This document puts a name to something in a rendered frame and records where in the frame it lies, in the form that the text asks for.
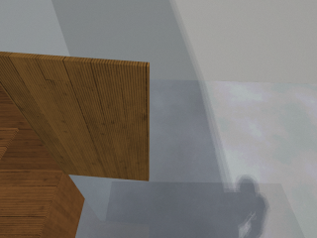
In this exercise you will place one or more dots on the cupboard door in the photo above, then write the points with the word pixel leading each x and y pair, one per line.
pixel 92 115

